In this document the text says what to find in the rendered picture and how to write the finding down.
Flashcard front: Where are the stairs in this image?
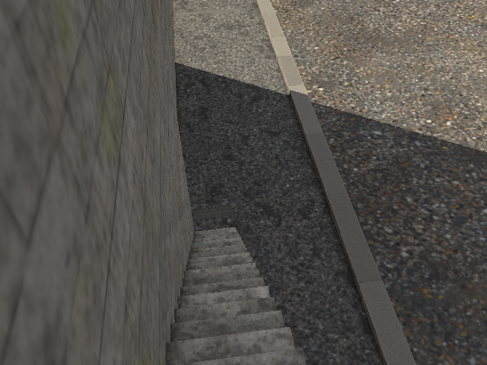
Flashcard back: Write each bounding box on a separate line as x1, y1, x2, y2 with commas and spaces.
166, 227, 306, 365

